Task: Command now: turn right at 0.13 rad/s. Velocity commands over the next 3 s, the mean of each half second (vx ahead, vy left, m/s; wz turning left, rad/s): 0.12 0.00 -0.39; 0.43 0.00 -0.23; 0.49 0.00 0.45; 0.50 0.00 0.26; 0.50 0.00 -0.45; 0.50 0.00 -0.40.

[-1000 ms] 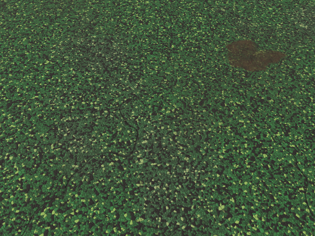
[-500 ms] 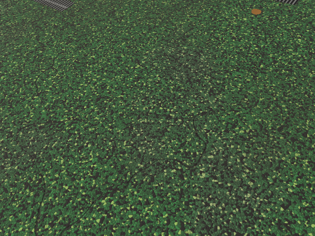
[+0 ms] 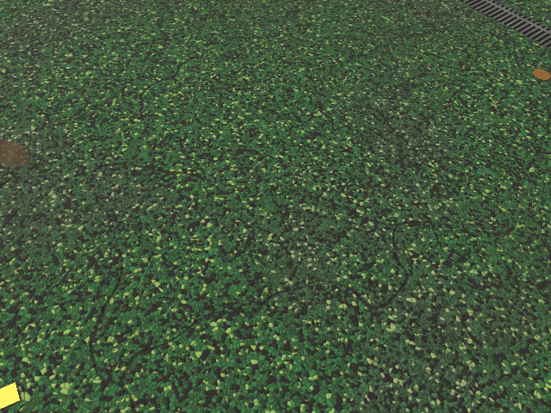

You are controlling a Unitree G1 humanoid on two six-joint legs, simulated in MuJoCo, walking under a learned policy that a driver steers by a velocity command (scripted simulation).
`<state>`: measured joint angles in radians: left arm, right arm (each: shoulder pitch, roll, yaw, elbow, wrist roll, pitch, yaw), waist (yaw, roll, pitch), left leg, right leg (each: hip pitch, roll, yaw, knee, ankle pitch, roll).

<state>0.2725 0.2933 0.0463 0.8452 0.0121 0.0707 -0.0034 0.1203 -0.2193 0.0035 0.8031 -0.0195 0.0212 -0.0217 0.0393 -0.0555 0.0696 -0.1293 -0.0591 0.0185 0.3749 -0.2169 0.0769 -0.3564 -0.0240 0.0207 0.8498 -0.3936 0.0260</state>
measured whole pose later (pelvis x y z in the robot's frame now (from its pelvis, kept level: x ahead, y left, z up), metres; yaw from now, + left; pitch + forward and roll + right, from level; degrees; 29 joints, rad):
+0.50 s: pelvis +0.02 -0.05 +0.00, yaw -16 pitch +0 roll +2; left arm 0.39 0.26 0.05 0.86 0.01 -0.01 -0.01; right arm 0.17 -0.31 -0.05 0.83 -0.05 0.00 0.03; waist 0.02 0.04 0.02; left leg -0.50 0.03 0.00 0.96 -0.25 -0.01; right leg -0.05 0.08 0.06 0.31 -0.26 -0.10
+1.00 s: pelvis +0.28 -0.10 +0.00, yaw -22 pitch +0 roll +1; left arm 0.25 0.27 0.03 0.84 0.05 -0.06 -0.02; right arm 0.30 -0.27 -0.04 0.89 -0.01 -0.06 0.02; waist 0.00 -0.03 0.05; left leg -0.23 -0.10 0.00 0.40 -0.17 0.09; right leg -0.44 -0.01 0.03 1.10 -0.30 -0.05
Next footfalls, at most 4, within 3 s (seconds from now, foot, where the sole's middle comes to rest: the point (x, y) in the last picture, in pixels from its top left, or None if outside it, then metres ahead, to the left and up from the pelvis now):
0.32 right None -0.02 -0.11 -0.78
0.82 left None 0.37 -0.06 -0.78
1.30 right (407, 389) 0.56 -0.33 -0.78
1.82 left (319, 287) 0.84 -0.11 -0.78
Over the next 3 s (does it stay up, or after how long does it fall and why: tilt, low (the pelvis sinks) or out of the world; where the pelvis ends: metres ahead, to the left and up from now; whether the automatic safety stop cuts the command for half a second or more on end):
stays up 1.33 -0.27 -0.01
